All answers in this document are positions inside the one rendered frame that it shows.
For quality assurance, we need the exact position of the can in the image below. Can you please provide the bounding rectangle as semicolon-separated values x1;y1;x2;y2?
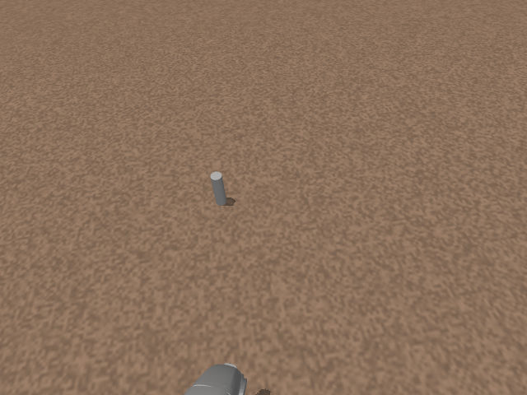
210;172;226;206

